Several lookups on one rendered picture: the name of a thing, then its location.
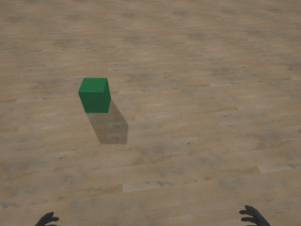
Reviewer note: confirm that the carton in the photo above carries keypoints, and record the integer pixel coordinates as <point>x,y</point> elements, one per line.
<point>95,95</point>

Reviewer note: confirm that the right robot hand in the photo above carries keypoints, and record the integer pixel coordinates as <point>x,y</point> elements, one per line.
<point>258,219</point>

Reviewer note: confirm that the left robot hand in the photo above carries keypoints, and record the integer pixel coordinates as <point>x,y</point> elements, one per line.
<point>46,219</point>

